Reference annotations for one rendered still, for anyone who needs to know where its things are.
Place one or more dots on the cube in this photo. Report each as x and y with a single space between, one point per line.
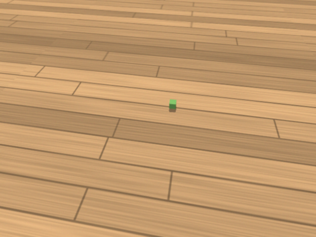
172 104

